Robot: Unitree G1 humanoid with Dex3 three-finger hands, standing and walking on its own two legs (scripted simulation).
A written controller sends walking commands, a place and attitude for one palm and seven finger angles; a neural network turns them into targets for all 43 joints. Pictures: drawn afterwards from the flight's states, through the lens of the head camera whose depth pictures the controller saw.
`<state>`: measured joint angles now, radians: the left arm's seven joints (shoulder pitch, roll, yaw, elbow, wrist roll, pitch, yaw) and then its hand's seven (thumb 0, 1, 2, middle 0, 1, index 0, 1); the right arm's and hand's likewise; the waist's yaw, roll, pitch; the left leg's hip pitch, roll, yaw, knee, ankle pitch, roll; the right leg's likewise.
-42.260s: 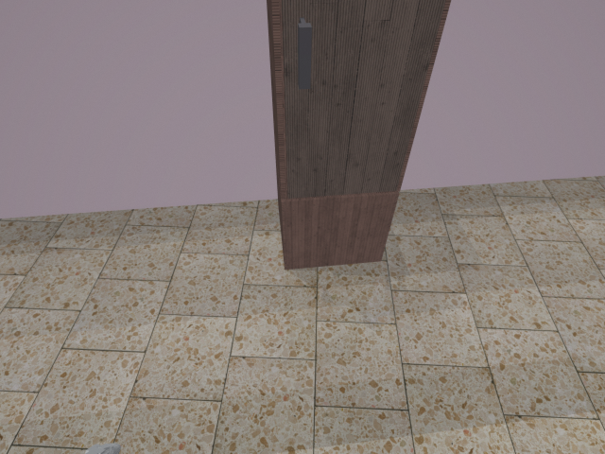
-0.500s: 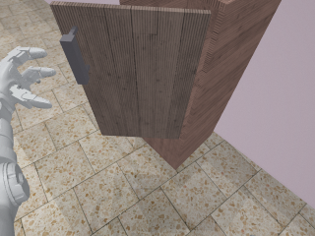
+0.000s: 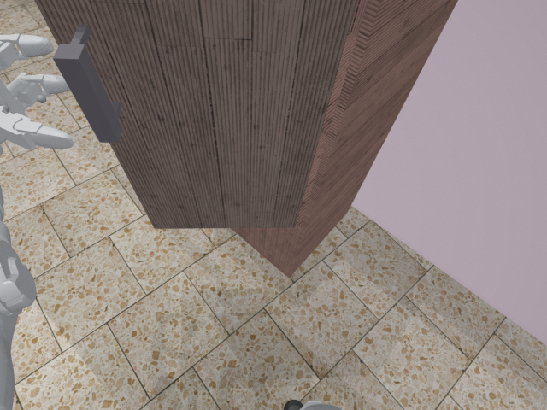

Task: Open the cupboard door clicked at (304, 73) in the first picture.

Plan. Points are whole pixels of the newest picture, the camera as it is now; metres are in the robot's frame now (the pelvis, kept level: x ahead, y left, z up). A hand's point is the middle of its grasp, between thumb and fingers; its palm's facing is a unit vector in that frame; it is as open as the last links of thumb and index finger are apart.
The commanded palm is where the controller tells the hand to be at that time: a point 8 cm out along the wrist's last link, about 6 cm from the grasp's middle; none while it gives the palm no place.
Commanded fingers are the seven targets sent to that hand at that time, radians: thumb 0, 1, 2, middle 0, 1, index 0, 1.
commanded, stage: move the hooked fingers beside the handle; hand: left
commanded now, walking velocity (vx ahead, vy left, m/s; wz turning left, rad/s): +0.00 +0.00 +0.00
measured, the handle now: (97, 86) +0.53 +0.20 +0.15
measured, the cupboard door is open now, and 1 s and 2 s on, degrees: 44 44 43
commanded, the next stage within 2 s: slide the fingers in behind the handle in 0.78 s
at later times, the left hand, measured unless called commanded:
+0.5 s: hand (30, 105) +0.49 +0.27 +0.15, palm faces -0.04 -1.00 +0.02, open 14.0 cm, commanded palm +0.47 +0.31 +0.15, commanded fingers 0.00 -0.50 0.30 -0.30 -1.20 -0.30 -1.20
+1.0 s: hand (45, 110) +0.48 +0.25 +0.15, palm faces -0.04 -1.00 +0.00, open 14.0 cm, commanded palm +0.46 +0.30 +0.15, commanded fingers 0.00 -0.50 0.30 -0.30 -1.20 -0.30 -1.20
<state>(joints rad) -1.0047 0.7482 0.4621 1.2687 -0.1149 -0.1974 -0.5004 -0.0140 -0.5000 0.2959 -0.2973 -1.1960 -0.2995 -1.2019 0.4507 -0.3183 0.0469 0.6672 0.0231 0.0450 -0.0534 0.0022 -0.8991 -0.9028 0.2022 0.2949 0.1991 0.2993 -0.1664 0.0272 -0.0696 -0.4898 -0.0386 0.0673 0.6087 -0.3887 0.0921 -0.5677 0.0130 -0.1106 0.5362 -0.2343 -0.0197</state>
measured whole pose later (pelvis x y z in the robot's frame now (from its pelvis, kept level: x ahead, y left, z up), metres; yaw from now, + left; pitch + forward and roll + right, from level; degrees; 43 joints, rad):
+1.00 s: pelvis +0.00 -0.01 +0.00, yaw +0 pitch +15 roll -3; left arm -0.92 0.70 0.44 1.18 -0.15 -0.19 -0.51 -0.01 -0.50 0.30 -0.30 -1.20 -0.30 -1.20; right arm 0.42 -0.31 0.05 0.63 0.04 0.08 -0.04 0.00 -0.90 -0.90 0.20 0.29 0.20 0.30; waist -0.13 0.03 -0.08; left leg -0.48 -0.03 0.05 0.63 -0.41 0.08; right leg -0.56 0.03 -0.11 0.55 -0.25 -0.03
